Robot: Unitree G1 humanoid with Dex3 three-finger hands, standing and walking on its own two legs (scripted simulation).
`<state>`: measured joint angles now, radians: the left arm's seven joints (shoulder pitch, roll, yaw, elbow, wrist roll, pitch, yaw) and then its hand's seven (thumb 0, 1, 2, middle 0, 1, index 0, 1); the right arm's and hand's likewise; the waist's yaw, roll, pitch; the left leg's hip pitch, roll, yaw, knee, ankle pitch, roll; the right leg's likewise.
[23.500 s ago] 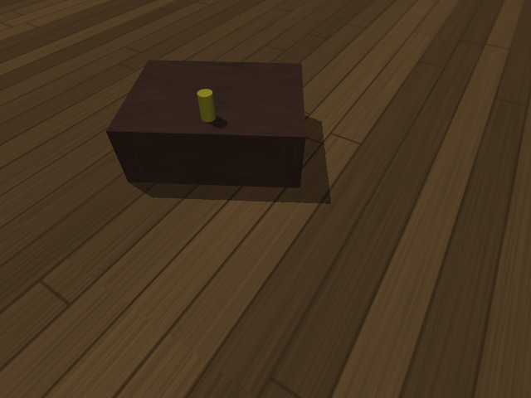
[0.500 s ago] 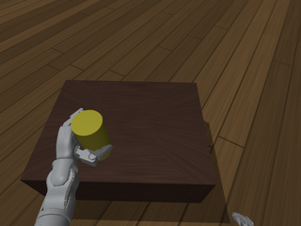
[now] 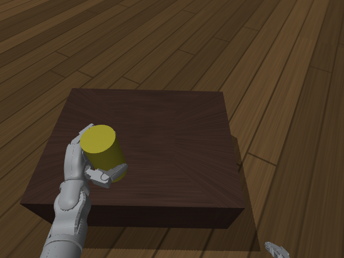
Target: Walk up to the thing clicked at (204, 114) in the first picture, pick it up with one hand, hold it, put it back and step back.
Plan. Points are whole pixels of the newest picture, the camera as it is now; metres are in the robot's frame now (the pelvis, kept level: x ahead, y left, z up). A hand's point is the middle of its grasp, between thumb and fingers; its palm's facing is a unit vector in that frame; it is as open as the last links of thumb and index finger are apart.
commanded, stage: crouch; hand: left
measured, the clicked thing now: (106, 155) +0.34 +0.16 +0.06
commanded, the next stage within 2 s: lower in 1.20 s
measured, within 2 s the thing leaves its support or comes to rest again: neither
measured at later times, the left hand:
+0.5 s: hand (121, 156) +0.44 +0.17 -0.11, palm faces +0.09 -1.00 -0.02, open 9.9 cm
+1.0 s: hand (123, 159) +0.47 +0.18 -0.18, palm faces +0.12 -0.99 -0.01, open 9.9 cm
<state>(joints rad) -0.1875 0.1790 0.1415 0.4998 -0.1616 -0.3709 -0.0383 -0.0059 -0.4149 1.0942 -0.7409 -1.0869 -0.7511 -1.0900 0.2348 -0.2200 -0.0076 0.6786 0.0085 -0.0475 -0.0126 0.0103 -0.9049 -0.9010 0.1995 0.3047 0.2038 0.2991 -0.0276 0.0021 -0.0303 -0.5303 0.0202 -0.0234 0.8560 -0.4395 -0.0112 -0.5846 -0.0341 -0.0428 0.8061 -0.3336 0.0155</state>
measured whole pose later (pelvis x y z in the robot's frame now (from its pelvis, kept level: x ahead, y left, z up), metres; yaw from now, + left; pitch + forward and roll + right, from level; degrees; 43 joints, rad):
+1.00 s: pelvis -0.06 +0.00 -0.19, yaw -1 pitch +34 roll -3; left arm -0.91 0.45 0.41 1.17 -0.05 -0.57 -0.09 -0.01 -0.42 1.10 -0.76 -1.06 -0.77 -1.07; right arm 0.24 -0.27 0.03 0.68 -0.06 0.00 0.04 0.00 -0.93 -0.91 0.20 0.30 0.20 0.30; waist -0.18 0.01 -0.16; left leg -1.66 0.00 -0.06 1.73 -0.66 -0.01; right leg -1.71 -0.05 -0.04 1.63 -0.52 0.01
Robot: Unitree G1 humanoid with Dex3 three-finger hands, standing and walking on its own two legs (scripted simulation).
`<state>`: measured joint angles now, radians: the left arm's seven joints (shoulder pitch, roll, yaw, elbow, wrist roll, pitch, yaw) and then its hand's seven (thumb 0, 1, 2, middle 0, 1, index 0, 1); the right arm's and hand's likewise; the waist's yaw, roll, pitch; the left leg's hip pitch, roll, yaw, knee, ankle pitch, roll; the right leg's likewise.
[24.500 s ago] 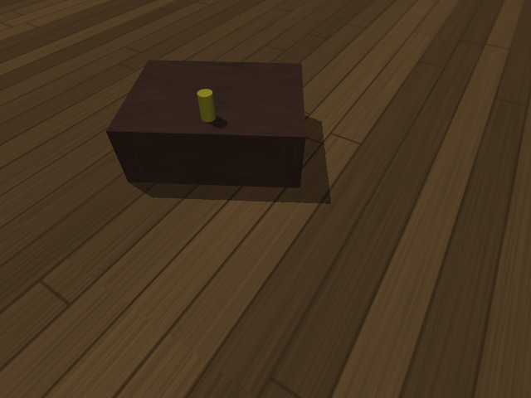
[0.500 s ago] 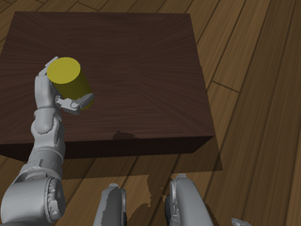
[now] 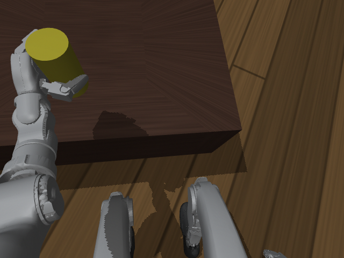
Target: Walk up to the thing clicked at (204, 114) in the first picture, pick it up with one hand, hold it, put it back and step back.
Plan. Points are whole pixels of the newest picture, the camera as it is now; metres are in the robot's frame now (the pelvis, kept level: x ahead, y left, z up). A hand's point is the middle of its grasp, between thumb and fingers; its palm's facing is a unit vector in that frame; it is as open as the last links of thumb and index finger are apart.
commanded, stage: crouch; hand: left
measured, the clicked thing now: (61, 67) +0.52 +0.19 +0.02
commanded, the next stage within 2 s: lower in 0.20 s
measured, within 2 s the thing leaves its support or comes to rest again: rests again in 1.76 s
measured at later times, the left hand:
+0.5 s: hand (71, 76) +0.54 +0.19 -0.04, palm faces +0.16 -0.99 -0.02, open 9.9 cm
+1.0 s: hand (79, 85) +0.55 +0.19 -0.10, palm faces +0.15 -0.99 -0.04, open 9.9 cm
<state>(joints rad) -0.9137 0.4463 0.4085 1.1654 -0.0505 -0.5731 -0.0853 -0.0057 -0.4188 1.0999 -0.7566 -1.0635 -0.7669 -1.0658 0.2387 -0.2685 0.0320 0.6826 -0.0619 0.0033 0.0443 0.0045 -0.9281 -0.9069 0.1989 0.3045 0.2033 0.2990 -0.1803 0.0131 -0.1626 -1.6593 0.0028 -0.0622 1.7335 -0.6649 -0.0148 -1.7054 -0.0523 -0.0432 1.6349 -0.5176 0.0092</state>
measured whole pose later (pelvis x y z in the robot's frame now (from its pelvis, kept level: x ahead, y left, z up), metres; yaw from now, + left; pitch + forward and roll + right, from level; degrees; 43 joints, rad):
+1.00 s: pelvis -0.02 +0.00 -0.11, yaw +0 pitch +36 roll -4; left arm -1.11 0.56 0.44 1.27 0.04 -0.54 -0.04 -0.01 -0.41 1.10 -0.74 -1.09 -0.75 -1.09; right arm 0.23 -0.28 0.09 0.66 -0.10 0.02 0.07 0.00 -0.93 -0.91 0.20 0.30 0.20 0.30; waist -0.25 0.02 -0.11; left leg -2.03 -0.03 -0.07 2.10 -0.71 -0.01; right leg -2.07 -0.07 -0.03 1.98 -0.54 0.02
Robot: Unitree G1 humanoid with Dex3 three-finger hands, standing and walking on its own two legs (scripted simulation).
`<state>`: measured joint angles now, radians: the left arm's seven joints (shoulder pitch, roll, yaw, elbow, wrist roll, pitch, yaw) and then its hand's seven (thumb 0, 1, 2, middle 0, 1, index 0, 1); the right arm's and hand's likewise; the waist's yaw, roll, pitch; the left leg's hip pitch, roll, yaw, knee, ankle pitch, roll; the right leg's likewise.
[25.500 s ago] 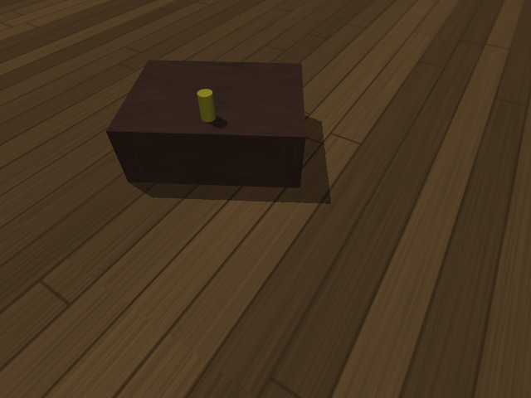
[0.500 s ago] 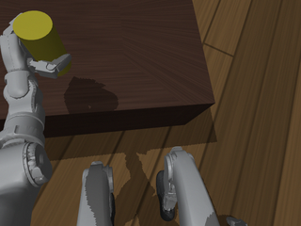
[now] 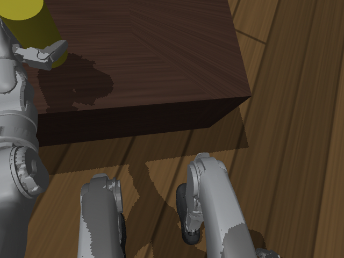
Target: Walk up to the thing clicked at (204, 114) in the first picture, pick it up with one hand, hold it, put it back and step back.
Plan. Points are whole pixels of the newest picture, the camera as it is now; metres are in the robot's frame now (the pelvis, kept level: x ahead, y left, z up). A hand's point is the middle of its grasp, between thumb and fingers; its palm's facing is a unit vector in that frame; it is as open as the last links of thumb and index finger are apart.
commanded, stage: lower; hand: left
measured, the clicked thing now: (36, 31) +0.57 +0.19 +0.01
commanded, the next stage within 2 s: loosen in 0.76 s
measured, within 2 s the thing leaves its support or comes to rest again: rests again in 0.76 s
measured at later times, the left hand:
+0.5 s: hand (46, 42) +0.58 +0.18 -0.03, palm faces +0.12 -0.99 -0.05, open 9.9 cm
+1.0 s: hand (52, 44) +0.58 +0.18 -0.04, palm faces +0.12 -0.99 -0.04, open 9.8 cm
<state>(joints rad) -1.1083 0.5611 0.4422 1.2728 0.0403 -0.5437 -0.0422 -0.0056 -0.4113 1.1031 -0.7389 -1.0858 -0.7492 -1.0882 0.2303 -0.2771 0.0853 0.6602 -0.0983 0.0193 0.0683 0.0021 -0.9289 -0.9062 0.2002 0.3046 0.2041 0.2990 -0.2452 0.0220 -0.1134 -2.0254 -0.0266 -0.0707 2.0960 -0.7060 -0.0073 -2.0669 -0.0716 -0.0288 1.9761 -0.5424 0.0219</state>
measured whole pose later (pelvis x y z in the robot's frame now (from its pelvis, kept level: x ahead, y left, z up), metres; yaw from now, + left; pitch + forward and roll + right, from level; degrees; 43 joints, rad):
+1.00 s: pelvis -0.01 +0.00 -0.04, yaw -1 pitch +35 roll -6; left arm -1.16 0.59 0.43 1.26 0.07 -0.52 -0.03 -0.01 -0.39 1.06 -0.76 -1.04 -0.77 -1.04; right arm 0.22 -0.30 0.12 0.64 -0.12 0.05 0.09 0.00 -0.92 -0.90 0.20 0.30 0.20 0.30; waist -0.28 0.02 -0.06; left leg -2.15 -0.04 -0.09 2.23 -0.70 0.00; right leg -2.17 -0.08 -0.04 2.08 -0.53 0.03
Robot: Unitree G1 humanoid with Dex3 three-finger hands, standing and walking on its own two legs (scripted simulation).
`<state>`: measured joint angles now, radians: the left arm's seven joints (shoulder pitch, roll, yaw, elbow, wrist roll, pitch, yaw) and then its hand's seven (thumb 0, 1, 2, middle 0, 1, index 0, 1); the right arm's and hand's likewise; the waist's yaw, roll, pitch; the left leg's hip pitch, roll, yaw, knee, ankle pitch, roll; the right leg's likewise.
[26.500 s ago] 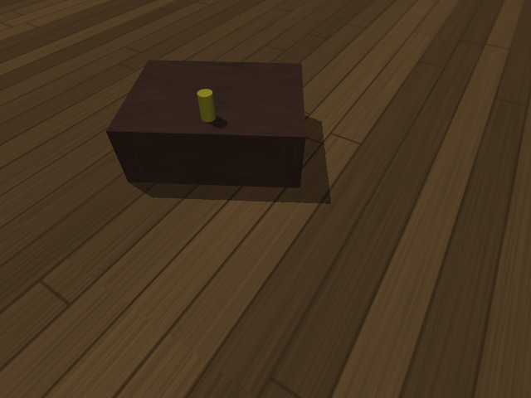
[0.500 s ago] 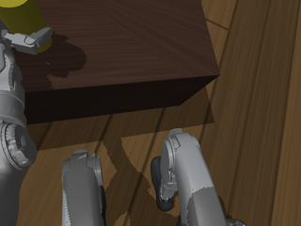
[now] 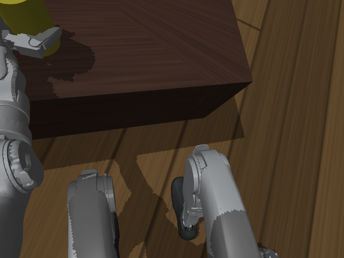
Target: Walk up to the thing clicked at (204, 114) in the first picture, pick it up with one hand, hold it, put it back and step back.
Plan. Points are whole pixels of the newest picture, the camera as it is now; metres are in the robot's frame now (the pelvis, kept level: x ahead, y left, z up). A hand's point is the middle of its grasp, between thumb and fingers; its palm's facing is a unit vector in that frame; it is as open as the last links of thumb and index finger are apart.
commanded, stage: open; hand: left
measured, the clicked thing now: (27, 17) +0.59 +0.18 +0.01
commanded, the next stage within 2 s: withdraw in 0.32 s
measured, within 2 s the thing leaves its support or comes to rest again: neither
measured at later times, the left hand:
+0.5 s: hand (25, 19) +0.59 +0.19 +0.00, palm faces +0.15 -0.99 -0.02, open 16.4 cm
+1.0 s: hand out of the picture +0.58 +0.28 +0.15, palm faces +0.19 -0.97 -0.15, open 17.7 cm
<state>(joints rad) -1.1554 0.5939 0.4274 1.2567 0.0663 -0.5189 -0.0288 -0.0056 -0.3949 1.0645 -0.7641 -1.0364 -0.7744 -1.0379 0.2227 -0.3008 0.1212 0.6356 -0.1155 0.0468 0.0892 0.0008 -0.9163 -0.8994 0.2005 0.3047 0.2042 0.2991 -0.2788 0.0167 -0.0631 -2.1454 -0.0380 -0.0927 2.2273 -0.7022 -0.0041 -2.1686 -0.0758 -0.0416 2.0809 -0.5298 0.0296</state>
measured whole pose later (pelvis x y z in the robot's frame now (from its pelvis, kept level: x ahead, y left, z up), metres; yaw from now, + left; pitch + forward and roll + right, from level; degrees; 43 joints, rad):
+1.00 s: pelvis +0.01 +0.01 +0.10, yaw +0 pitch +35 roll -5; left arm -1.16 0.76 0.42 1.21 0.06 -0.24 -0.16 -0.01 -0.58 0.07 -0.04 -0.03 -0.04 -0.03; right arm 0.24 -0.30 0.09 0.61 -0.02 0.08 0.00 0.00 -0.89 -0.90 0.20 0.31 0.21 0.30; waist -0.22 0.01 -0.13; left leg -1.83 -0.01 -0.06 1.89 -0.67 0.01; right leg -1.86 -0.06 -0.04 1.76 -0.51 0.03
